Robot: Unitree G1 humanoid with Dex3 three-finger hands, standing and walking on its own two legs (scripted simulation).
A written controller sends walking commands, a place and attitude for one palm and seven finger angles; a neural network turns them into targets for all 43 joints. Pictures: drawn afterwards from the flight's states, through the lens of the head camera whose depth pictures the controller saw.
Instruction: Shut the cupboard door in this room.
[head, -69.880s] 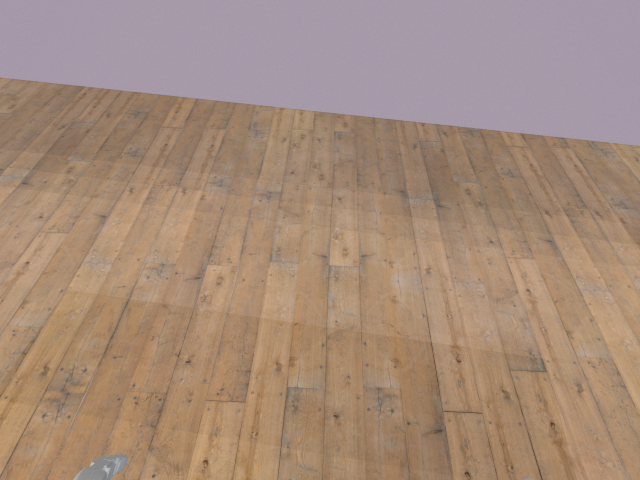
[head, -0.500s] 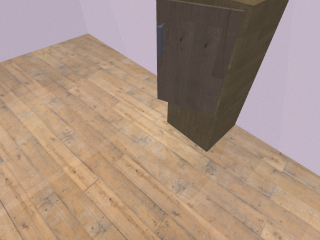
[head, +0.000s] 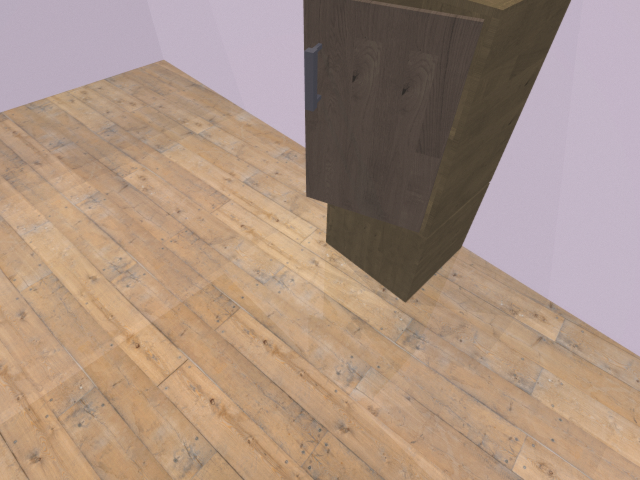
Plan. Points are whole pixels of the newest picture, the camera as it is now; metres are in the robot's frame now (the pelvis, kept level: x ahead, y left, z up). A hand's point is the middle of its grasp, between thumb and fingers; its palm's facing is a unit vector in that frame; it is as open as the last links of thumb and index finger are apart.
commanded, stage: look to check the result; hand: left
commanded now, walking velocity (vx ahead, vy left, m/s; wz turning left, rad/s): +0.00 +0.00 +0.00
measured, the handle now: (314, 77) +0.97 +0.05 +0.04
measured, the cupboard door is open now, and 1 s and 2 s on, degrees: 21 21 21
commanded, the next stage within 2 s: walk to a spot facing it in 0.34 s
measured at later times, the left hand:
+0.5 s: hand out of the picture +0.03 +0.18 -0.17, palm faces +0.01 -0.98 -0.22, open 7.4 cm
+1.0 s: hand out of the picture +0.02 +0.23 -0.19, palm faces +0.27 -0.93 -0.24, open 7.4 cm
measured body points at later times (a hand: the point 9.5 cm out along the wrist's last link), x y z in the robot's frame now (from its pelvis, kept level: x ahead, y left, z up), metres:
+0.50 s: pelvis +0.02 +0.00 +0.00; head +0.03 +0.00 +0.45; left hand +0.03 +0.24 -0.16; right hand +0.04 -0.25 -0.15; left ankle +0.03 +0.09 -0.74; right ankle -0.01 -0.12 -0.74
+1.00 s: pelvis +0.00 +0.02 -0.01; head +0.06 +0.04 +0.43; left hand +0.01 +0.28 -0.17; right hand +0.10 -0.22 -0.16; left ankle +0.02 +0.09 -0.75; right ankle +0.00 -0.14 -0.67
